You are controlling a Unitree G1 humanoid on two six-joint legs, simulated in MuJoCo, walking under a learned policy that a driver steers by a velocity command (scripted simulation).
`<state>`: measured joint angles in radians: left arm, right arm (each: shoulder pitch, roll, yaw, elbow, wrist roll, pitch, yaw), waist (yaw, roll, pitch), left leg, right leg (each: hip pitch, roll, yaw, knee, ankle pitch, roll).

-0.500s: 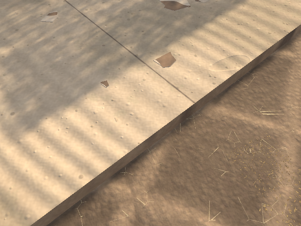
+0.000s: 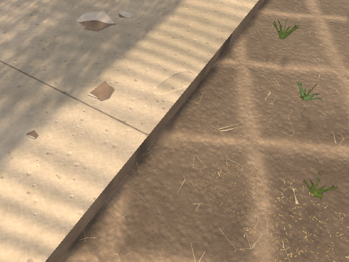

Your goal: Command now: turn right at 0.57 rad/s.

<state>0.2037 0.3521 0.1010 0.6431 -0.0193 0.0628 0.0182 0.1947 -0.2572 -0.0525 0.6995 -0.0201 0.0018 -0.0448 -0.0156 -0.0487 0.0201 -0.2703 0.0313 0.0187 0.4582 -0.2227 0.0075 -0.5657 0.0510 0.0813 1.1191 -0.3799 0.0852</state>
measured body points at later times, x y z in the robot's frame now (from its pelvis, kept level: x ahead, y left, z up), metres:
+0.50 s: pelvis -0.01 -0.04 +0.00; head +0.03 -0.08 +0.45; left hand +0.23 +0.18 -0.07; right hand +0.06 -0.36 -0.11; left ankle +0.05 +0.11 -0.68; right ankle -0.02 -0.14 -0.74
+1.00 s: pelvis +0.00 -0.03 -0.01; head +0.01 -0.03 +0.44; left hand +0.22 +0.17 -0.12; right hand +0.03 -0.31 -0.11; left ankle +0.06 +0.09 -0.74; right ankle -0.08 -0.15 -0.74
